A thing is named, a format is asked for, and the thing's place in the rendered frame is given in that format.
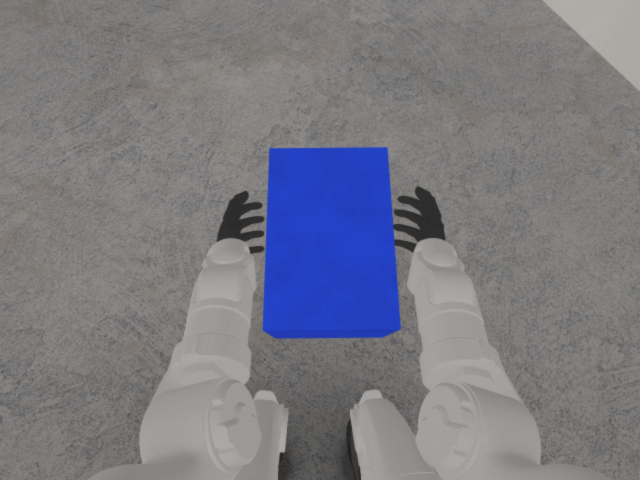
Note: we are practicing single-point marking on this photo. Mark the right robot thigh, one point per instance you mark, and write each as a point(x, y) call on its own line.
point(381, 431)

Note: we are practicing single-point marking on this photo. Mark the robot thigh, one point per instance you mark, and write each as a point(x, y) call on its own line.
point(272, 419)
point(381, 431)

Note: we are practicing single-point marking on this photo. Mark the carton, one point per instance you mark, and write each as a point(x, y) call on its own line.
point(330, 264)

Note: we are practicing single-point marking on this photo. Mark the robot right upper arm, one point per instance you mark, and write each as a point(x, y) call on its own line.
point(470, 433)

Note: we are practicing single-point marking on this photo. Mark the robot left upper arm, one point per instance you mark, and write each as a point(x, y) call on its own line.
point(203, 431)

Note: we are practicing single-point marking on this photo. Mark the robot right forearm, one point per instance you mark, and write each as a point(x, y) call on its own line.
point(454, 341)

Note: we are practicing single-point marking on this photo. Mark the left robot thigh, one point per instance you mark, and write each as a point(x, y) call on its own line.
point(272, 419)

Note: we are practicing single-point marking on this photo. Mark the robot right hand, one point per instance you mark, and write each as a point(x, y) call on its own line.
point(429, 221)

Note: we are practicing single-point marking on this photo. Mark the robot left hand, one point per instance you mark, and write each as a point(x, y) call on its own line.
point(231, 225)

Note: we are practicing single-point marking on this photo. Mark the robot left forearm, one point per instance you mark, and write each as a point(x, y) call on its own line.
point(215, 340)

